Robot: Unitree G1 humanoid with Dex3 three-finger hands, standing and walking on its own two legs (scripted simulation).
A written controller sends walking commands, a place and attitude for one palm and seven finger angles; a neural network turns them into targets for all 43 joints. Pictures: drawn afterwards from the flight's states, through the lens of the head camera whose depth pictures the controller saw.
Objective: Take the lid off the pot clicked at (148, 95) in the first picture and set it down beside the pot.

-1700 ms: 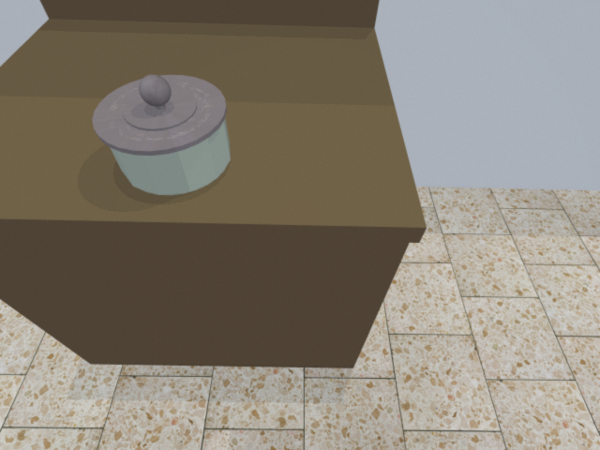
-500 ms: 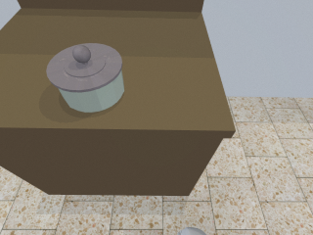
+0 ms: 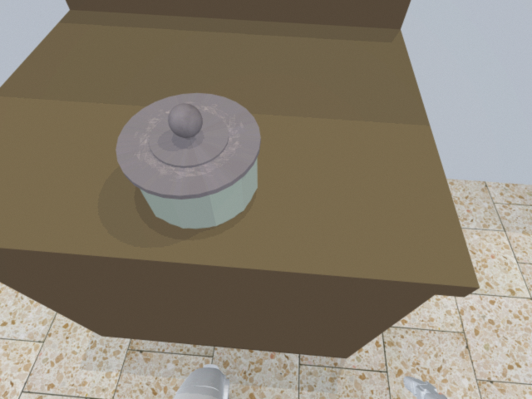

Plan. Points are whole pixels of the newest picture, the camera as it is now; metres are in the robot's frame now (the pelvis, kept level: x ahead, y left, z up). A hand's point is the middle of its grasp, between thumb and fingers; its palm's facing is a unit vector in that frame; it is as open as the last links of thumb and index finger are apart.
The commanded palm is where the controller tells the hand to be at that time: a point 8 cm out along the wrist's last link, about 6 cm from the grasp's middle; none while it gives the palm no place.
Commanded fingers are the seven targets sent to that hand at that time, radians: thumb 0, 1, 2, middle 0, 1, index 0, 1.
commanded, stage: shuffle to correct the standing spot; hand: left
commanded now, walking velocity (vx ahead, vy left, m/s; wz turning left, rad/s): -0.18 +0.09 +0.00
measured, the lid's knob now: (185, 120) +0.42 +0.16 +0.17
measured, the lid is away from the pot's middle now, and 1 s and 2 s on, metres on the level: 0.00 0.00 0.00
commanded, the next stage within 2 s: come to a stop and stand still in 0.32 s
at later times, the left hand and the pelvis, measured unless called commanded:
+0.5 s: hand out of the picture +0.04 +0.24 -0.16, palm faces -0.01 -0.96 -0.28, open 7.4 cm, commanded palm none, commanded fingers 0.00 0.90 0.90 -0.20 -0.30 -0.20 -0.30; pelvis -0.03 +0.05 +0.00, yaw -1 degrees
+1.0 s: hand out of the picture -0.02 +0.25 -0.17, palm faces +0.00 -0.98 -0.19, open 7.4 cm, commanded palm none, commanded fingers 0.00 0.90 0.90 -0.20 -0.30 -0.20 -0.30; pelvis -0.04 +0.06 +0.01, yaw -2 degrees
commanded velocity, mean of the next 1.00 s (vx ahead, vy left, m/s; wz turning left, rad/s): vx -0.03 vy -0.05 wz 0.00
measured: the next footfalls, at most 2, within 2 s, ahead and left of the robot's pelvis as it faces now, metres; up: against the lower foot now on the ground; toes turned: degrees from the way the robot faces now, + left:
left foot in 0.04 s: +0.10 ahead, +0.16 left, +0.00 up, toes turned +6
right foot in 0.36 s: +0.00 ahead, -0.05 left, +0.00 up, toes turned -3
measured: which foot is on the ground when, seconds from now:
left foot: up 0.00-0.02, down 0.04-0.38, up 0.40-0.64, down 0.66-1.00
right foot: down 0.00-0.04, up 0.06-0.34, down 0.36-1.00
